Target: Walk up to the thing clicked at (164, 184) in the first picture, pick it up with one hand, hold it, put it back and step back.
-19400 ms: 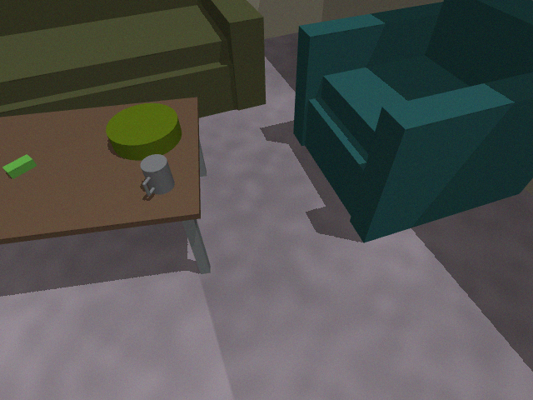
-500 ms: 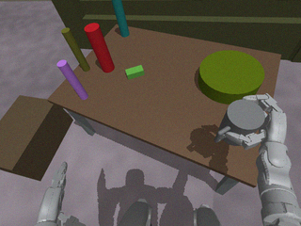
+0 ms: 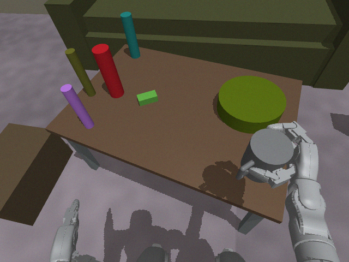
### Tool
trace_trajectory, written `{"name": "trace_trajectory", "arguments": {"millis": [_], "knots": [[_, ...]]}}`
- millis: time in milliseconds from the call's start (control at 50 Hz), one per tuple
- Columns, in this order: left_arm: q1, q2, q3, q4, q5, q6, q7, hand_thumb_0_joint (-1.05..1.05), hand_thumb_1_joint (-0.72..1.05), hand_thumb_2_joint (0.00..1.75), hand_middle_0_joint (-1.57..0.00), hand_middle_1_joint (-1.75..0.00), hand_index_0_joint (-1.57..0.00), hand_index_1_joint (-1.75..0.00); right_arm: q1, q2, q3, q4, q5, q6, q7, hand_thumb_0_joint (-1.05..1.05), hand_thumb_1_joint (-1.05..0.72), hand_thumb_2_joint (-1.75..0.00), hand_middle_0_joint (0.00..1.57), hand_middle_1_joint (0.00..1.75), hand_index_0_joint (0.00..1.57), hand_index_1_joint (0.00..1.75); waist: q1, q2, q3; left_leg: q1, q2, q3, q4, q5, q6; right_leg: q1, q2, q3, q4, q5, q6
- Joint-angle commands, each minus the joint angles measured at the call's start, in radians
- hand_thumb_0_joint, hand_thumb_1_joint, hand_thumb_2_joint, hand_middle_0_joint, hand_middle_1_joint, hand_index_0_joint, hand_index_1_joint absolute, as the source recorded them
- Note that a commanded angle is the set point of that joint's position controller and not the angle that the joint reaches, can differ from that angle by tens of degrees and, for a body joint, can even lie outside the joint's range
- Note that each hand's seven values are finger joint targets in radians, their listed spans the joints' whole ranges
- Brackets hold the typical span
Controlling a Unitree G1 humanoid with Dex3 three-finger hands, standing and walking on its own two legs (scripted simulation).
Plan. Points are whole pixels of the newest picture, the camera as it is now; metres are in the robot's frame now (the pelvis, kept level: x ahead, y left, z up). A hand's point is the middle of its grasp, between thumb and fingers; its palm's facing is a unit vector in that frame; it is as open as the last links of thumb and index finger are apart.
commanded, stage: lift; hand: right
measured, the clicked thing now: (258, 160) +0.34 -0.15 +0.02
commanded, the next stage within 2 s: hold in 0.18 s
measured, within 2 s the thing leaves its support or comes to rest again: neither
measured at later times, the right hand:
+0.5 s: hand (276, 156) +0.33 -0.17 +0.06, palm faces +0.18 +0.98 +0.00, open 11.7 cm
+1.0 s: hand (275, 154) +0.33 -0.16 +0.08, palm faces +0.18 +0.98 +0.00, open 11.7 cm
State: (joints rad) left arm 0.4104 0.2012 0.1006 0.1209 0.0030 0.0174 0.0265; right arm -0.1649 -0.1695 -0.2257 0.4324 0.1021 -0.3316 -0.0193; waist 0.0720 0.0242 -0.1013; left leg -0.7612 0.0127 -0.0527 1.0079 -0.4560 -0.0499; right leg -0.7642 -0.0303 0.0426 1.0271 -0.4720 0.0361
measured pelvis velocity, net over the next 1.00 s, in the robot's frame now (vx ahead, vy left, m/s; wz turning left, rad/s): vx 0.00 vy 0.01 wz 0.00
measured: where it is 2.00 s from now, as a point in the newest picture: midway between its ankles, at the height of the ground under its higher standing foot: outside the picture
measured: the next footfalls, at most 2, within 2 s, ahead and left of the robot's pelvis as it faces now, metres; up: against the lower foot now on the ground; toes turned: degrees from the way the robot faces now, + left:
none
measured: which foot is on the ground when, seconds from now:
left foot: down 0.00-1.00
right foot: down 0.00-1.00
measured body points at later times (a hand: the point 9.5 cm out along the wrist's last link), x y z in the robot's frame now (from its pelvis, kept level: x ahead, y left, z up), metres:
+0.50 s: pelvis +0.00 +0.00 +0.01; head +0.04 -0.01 +0.46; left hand +0.15 +0.27 -0.02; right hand +0.32 -0.22 +0.07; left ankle +0.02 +0.15 -0.67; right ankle +0.02 -0.14 -0.67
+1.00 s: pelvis +0.00 +0.01 +0.02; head +0.03 +0.00 +0.47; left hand +0.16 +0.27 -0.02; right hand +0.31 -0.21 +0.09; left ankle +0.02 +0.15 -0.67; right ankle +0.02 -0.14 -0.67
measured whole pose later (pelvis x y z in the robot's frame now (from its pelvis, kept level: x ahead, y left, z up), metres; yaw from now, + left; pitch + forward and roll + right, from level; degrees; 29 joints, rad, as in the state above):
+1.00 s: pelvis +0.00 +0.01 +0.02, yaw +0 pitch +6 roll +0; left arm 0.36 0.20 0.11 0.28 -0.02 -0.02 0.06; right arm -0.07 -0.15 -0.16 0.30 0.13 -0.25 -0.04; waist 0.04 0.01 -0.07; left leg -0.58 0.02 -0.05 0.88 -0.40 -0.04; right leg -0.58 -0.03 0.04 0.87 -0.41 0.04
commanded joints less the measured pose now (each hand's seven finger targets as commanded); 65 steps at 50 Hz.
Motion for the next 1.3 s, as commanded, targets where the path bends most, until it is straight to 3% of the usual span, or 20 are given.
{"name": "trace_trajectory", "arguments": {"millis": [0,140,200,260,300,360,400,540,600,760,820,860,960,1040,1060,1080,1100,1180,1240,1280], "knots": [[-0.008,0.140,0.081,-0.182,-0.005,-0.055,0.022,0.00,-0.54,0.04,-0.04,-0.05,-0.04,-0.05,-0.327,-0.134,-0.031,-0.329,0.031,-0.092,-0.004,0.00,0.08,-1.29,1.19,1.42,1.26,1.42,-0.001,-0.039,-0.338,0.188,-0.020,0.067,-0.154,0.299,0.040,0.219,0.027,-0.054,-0.158,0.259,-0.042],[0.027,0.127,0.068,-0.093,-0.006,-0.048,0.020,0.00,-0.53,0.04,-0.04,-0.05,-0.04,-0.05,-0.220,-0.112,-0.013,-0.274,0.029,-0.067,-0.005,0.00,0.08,-1.31,1.21,1.44,1.28,1.44,-0.014,-0.048,-0.242,0.183,-0.017,0.068,-0.176,0.267,0.041,0.204,0.028,-0.059,-0.190,0.231,-0.040],[-0.048,0.154,0.093,-0.172,-0.007,-0.059,0.027,0.00,-0.54,0.04,-0.04,-0.05,-0.04,-0.05,-0.311,-0.140,-0.026,-0.406,0.033,-0.083,-0.013,0.00,0.07,-1.29,1.19,1.42,1.26,1.42,-0.010,-0.046,-0.353,0.231,-0.015,0.064,-0.178,0.304,0.039,0.271,0.026,-0.057,-0.188,0.264,-0.041],[0.007,0.146,0.089,-0.086,-0.008,-0.049,0.025,0.00,-0.53,0.04,-0.04,-0.05,-0.05,-0.05,-0.206,-0.084,0.013,-0.303,0.035,-0.061,-0.007,0.00,0.05,-1.32,1.21,1.44,1.28,1.44,-0.016,-0.045,-0.231,0.200,-0.015,0.070,-0.191,0.274,0.039,0.238,0.028,-0.059,-0.207,0.241,-0.037],[-0.065,0.130,0.073,-0.158,-0.011,-0.060,0.029,0.00,-0.53,0.04,-0.04,-0.05,-0.04,-0.05,-0.329,-0.128,-0.013,-0.446,0.039,-0.078,-0.015,0.00,0.10,-1.29,1.18,1.41,1.25,1.41,-0.015,-0.040,-0.330,0.218,-0.016,0.068,-0.190,0.292,0.040,0.270,0.023,-0.054,-0.203,0.259,-0.039],[-0.036,0.146,0.096,-0.073,-0.010,-0.057,0.028,0.00,-0.52,0.04,-0.04,-0.05,-0.05,-0.05,-0.228,-0.101,0.016,-0.372,0.035,-0.062,-0.011,0.00,0.11,-1.28,1.17,1.40,1.24,1.40,-0.021,-0.049,-0.245,0.205,-0.013,0.066,-0.200,0.253,0.042,0.246,0.026,-0.057,-0.218,0.218,-0.039],[-0.073,0.116,0.063,-0.121,-0.012,-0.064,0.027,0.00,-0.53,0.04,-0.04,-0.05,-0.05,-0.05,-0.252,-0.105,0.007,-0.431,0.037,-0.066,-0.012,0.00,0.11,-1.28,1.16,1.40,1.24,1.40,-0.028,-0.040,-0.310,0.246,-0.012,0.064,-0.204,0.282,0.040,0.266,0.027,-0.059,-0.215,0.243,-0.040],[-0.085,0.170,0.108,-0.101,-0.014,-0.065,0.039,0.00,-0.53,0.04,-0.04,-0.06,-0.05,-0.05,-0.233,-0.106,0.014,-0.457,0.040,-0.048,-0.023,0.00,0.08,-1.30,1.19,1.42,1.26,1.42,-0.023,-0.051,-0.292,0.243,-0.016,0.072,-0.217,0.276,0.042,0.310,0.021,-0.049,-0.249,0.246,-0.033],[-0.041,0.099,0.045,-0.019,-0.016,-0.061,0.030,0.00,-0.53,0.04,-0.04,-0.06,-0.05,-0.05,-0.175,-0.068,0.044,-0.380,0.040,-0.033,-0.017,0.00,0.09,-1.30,1.18,1.42,1.25,1.42,-0.035,-0.041,-0.182,0.213,-0.014,0.074,-0.235,0.215,0.041,0.260,0.021,-0.048,-0.268,0.185,-0.034],[-0.124,0.163,0.102,-0.077,-0.017,-0.083,0.046,0.00,-0.53,0.04,-0.04,-0.06,-0.05,-0.05,-0.247,-0.093,0.035,-0.490,0.046,-0.030,-0.028,0.00,0.07,-1.31,1.19,1.42,1.26,1.42,-0.019,-0.035,-0.274,0.261,-0.015,0.073,-0.250,0.251,0.041,0.335,0.020,-0.049,-0.278,0.215,-0.035],[-0.056,0.156,0.099,0.009,-0.017,-0.080,0.047,0.00,-0.53,0.05,-0.04,-0.06,-0.05,-0.05,-0.160,-0.085,0.025,-0.361,0.044,-0.008,-0.025,0.00,0.06,-1.32,1.20,1.43,1.27,1.43,-0.023,-0.013,-0.177,0.238,-0.015,0.075,-0.270,0.205,0.038,0.291,0.021,-0.050,-0.290,0.167,-0.039],[-0.123,0.127,0.063,-0.082,-0.021,-0.091,0.047,0.00,-0.53,0.04,-0.04,-0.06,-0.05,-0.05,-0.281,-0.116,0.016,-0.518,0.052,-0.029,-0.022,0.00,0.06,-1.30,1.19,1.42,1.26,1.42,-0.026,-0.010,-0.290,0.299,-0.011,0.065,-0.272,0.260,0.035,0.339,0.024,-0.058,-0.277,0.222,-0.044],[-0.093,0.100,0.041,-0.008,-0.017,-0.090,0.044,0.00,-0.53,0.04,-0.04,-0.06,-0.05,-0.05,-0.216,-0.089,0.024,-0.388,0.051,-0.020,-0.012,0.00,0.07,-1.30,1.18,1.42,1.25,1.42,-0.026,-0.017,-0.193,0.279,-0.007,0.065,-0.276,0.268,0.034,0.295,0.028,-0.066,-0.278,0.229,-0.043],[-0.079,0.121,0.060,0.012,-0.016,-0.094,0.040,0.00,-0.53,0.04,-0.05,-0.06,-0.05,-0.05,-0.167,-0.069,0.044,-0.388,0.051,-0.026,-0.004,0.00,0.06,-1.30,1.17,1.41,1.24,1.41,-0.034,-0.027,-0.179,0.268,-0.009,0.062,-0.277,0.229,0.038,0.295,0.028,-0.065,-0.292,0.194,-0.039],[-0.065,0.164,0.108,0.014,-0.016,-0.094,0.046,0.00,-0.52,0.04,-0.05,-0.06,-0.06,-0.05,-0.161,-0.091,0.025,-0.365,0.051,-0.025,-0.005,0.00,0.07,-1.30,1.18,1.41,1.25,1.41,-0.023,-0.017,-0.207,0.279,-0.010,0.064,-0.279,0.248,0.037,0.309,0.028,-0.063,-0.290,0.212,-0.041],[-0.096,0.136,0.069,-0.027,-0.017,-0.098,0.041,0.00,-0.52,0.04,-0.05,-0.06,-0.05,-0.05,-0.192,-0.104,0.010,-0.429,0.052,-0.035,-0.007,0.00,0.06,-1.30,1.18,1.41,1.25,1.41,-0.040,-0.023,-0.252,0.307,-0.008,0.062,-0.278,0.278,0.035,0.331,0.029,-0.066,-0.286,0.243,-0.039],[-0.119,0.161,0.097,-0.048,-0.017,-0.102,0.045,0.00,-0.53,0.04,-0.05,-0.06,-0.05,-0.05,-0.213,-0.117,0.003,-0.447,0.052,-0.038,-0.009,0.00,0.05,-1.31,1.19,1.42,1.26,1.42,-0.031,-0.018,-0.286,0.316,-0.009,0.062,-0.276,0.295,0.035,0.347,0.028,-0.064,-0.280,0.258,-0.041],[-0.114,0.097,0.036,-0.013,-0.017,-0.101,0.035,0.00,-0.53,0.04,-0.05,-0.06,-0.05,-0.05,-0.207,-0.101,0.004,-0.424,0.056,-0.051,-0.014,0.00,0.06,-1.31,1.18,1.42,1.25,1.42,-0.043,-0.026,-0.208,0.285,-0.008,0.059,-0.279,0.251,0.037,0.293,0.030,-0.066,-0.284,0.217,-0.041],[-0.108,0.155,0.092,-0.022,-0.013,-0.107,0.048,0.00,-0.53,0.05,-0.05,-0.06,-0.05,-0.05,-0.184,-0.097,0.019,-0.448,0.051,-0.060,-0.017,0.00,0.06,-1.30,1.17,1.41,1.24,1.41,-0.027,-0.008,-0.246,0.295,-0.012,0.058,-0.283,0.249,0.035,0.329,0.029,-0.065,-0.283,0.209,-0.041],[-0.057,0.094,0.037,0.034,-0.013,-0.103,0.040,0.00,-0.53,0.05,-0.05,-0.06,-0.05,-0.05,-0.167,-0.096,0.025,-0.442,0.054,-0.060,-0.007,0.00,0.06,-1.32,1.19,1.43,1.26,1.43,-0.041,-0.065,-0.206,0.287,-0.009,0.059,-0.279,0.262,0.038,0.311,0.032,-0.068,-0.288,0.225,-0.037]]}}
